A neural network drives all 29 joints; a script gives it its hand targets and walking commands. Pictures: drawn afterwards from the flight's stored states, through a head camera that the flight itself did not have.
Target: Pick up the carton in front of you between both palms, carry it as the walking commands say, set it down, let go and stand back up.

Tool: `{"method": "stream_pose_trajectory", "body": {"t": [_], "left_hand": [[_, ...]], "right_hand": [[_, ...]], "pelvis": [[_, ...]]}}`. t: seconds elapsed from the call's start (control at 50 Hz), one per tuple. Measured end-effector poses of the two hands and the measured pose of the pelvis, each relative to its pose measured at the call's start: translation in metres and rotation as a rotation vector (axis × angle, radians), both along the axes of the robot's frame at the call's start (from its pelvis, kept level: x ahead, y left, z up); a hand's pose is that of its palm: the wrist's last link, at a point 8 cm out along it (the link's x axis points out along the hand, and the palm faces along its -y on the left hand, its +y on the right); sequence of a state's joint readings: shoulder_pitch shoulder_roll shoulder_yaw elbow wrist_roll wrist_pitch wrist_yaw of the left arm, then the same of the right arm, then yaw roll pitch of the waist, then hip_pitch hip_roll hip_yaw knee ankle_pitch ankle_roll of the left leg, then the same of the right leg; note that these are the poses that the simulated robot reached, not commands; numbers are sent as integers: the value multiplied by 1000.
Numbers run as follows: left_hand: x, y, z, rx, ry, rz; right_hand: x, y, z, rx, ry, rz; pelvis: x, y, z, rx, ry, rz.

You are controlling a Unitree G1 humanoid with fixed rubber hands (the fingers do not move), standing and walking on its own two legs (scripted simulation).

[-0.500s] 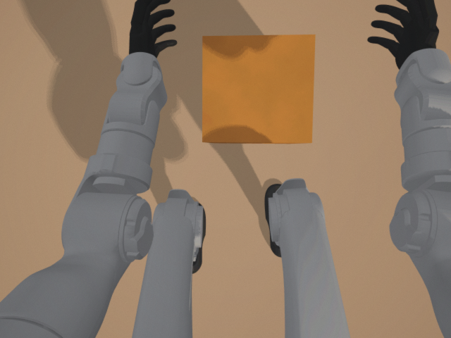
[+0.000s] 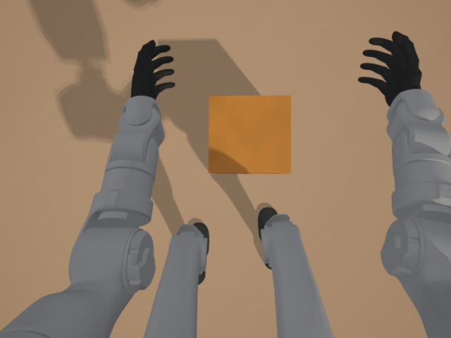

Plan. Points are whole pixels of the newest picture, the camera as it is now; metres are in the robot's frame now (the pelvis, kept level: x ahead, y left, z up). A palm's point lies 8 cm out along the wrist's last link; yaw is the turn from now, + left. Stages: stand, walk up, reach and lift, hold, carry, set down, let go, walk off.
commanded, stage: let go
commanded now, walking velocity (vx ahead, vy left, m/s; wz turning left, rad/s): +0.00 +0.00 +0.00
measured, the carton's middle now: (248, 140) +0.45 -0.06 -0.50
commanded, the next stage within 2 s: stand in 1.24 s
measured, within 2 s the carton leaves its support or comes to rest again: neither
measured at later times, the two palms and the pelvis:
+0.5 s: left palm (65, 174) +0.36 +0.18 +0.02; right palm out of the picture +0.33 -0.26 +0.02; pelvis +0.06 +0.00 +0.11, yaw -2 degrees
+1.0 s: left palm out of the picture +0.27 +0.26 +0.09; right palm out of the picture +0.24 -0.21 +0.09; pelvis +0.09 +0.03 +0.16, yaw -2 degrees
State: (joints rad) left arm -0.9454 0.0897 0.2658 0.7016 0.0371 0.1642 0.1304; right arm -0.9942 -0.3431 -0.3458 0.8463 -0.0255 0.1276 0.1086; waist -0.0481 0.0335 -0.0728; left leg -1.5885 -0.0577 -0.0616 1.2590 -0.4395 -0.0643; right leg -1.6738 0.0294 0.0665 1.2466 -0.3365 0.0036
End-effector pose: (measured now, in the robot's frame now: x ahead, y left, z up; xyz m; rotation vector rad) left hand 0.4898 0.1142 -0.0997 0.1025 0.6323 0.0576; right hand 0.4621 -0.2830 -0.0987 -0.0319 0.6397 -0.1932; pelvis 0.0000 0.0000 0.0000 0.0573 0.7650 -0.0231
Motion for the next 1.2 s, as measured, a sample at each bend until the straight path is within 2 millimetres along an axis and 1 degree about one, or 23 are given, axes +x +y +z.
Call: {"method": "stream_pose_trajectory", "body": {"t": [0.06, 0.12, 0.2, 0.28, 0.38, 0.48, 0.62, 0.7, 0.78, 0.86, 0.96, 1.08, 1.2], "left_hand": [[-5, 1, 12, 17, 11, -7], [-16, 6, 22, 48, 32, -20], [-43, 16, 38, 89, 75, -35], [-71, 29, 57, 101, 113, -44], [-95, 44, 85, 94, 123, -54], [-119, 61, 110, 87, 125, -59], [-166, 91, 142, 80, 139, -49], [-191, 108, 160, 80, 144, -47], [-211, 123, 175, 82, 141, -46], [-221, 136, 185, 84, 141, -48], [-225, 142, 190, 84, 146, -48], [-223, 138, 190, 77, 156, -48], [-223, 131, 189, 75, 163, -46]], "right_hand": [[-4, 0, 12, -16, 16, 14], [-14, 1, 22, -45, 45, 41], [-40, 1, 36, -77, 97, 73], [-70, 0, 55, -84, 131, 83], [-96, 4, 84, -80, 135, 83], [-122, 16, 111, -76, 134, 87], [-168, 38, 145, -75, 148, 91], [-194, 50, 162, -76, 157, 95], [-213, 60, 176, -75, 159, 98], [-221, 68, 183, -74, 160, 107], [-220, 73, 186, -73, 164, 118], [-214, 73, 187, -72, 169, 123], [-214, 68, 186, -72, 176, 119]], "pelvis": [[4, -1, 14, -3, -11, -1], [10, -3, 28, -6, -29, -2], [21, -5, 50, -12, -71, -6], [33, -7, 72, -19, -131, -9], [47, -6, 93, -28, -205, -13], [60, -3, 110, -38, -284, -14], [75, 6, 133, -57, -427, -11], [83, 13, 145, -67, -526, -11], [89, 20, 152, -77, -623, -13], [93, 26, 155, -84, -706, -14], [94, 30, 156, -88, -782, -14], [95, 28, 155, -89, -826, -12], [96, 23, 154, -89, -836, -10]]}}
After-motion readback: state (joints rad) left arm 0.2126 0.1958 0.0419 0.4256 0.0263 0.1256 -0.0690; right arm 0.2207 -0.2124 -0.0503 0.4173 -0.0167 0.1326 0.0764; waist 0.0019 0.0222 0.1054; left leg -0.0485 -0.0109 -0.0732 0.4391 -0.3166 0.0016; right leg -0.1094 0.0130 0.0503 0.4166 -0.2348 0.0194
